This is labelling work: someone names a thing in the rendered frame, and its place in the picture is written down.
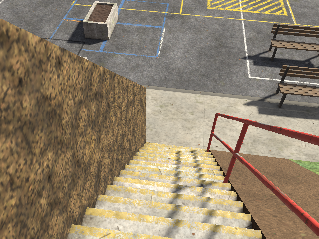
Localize stairs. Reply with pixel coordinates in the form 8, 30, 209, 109
67, 142, 262, 239

